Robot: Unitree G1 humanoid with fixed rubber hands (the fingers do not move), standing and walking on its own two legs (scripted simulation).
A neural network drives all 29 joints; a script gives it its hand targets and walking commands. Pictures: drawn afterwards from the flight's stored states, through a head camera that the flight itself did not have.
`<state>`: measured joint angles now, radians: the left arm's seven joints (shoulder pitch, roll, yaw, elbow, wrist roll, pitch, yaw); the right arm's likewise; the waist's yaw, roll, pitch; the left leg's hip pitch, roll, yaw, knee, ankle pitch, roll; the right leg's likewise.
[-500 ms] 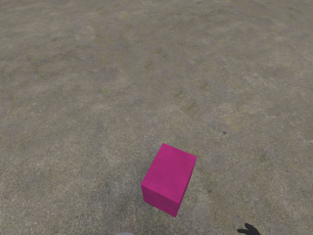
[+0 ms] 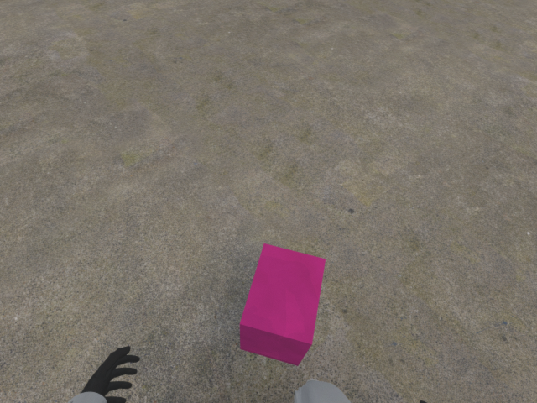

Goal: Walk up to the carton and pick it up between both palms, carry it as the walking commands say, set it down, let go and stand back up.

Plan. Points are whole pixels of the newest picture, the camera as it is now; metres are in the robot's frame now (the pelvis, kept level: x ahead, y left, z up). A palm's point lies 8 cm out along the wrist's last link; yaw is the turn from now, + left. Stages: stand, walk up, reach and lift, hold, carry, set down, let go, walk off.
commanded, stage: walk up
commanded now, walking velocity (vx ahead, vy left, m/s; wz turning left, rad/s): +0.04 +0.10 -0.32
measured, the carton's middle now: (281, 305) +0.48 -0.07 -0.63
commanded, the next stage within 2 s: none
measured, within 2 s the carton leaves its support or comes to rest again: neither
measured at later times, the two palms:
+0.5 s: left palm out of the picture +0.11 +0.24 -0.09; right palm out of the picture +0.09 -0.29 -0.11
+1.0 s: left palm (149, 387) +0.15 +0.18 -0.10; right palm out of the picture +0.02 -0.33 -0.12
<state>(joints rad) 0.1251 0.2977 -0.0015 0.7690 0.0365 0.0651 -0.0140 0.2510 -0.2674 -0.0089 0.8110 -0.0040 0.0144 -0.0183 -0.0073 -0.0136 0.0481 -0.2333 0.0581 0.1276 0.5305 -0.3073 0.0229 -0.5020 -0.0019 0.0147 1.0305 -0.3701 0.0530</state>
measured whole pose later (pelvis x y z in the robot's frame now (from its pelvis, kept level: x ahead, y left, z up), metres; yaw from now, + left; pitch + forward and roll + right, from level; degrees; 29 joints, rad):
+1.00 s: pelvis -0.01 -0.05 +0.00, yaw -11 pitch -1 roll +1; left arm 0.20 0.27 0.00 0.77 0.02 0.03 0.00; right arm 0.25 -0.27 -0.04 0.81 0.00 0.05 0.00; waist -0.01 0.01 0.02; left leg -0.22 0.08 0.09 0.56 -0.41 -0.04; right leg -0.20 -0.02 0.04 0.50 -0.29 0.01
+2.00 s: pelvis +0.04 -0.01 +0.00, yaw -13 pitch -1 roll +0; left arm 0.19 0.26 0.00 0.79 0.01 0.02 0.00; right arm 0.24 -0.26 -0.03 0.83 0.00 0.03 -0.01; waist -0.01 0.02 0.00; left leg -0.17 0.06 0.11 0.51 -0.32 -0.01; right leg -0.24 0.03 0.01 0.51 -0.25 -0.01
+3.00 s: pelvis +0.03 +0.00 -0.01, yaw -12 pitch +4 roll +1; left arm 0.03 0.26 0.00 0.66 0.04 0.17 -0.07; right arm 0.08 -0.26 -0.06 0.58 0.00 0.18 0.03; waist -0.01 0.00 0.07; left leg -0.33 0.02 0.11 0.58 -0.32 0.00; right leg -0.43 -0.01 0.01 0.63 -0.28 -0.01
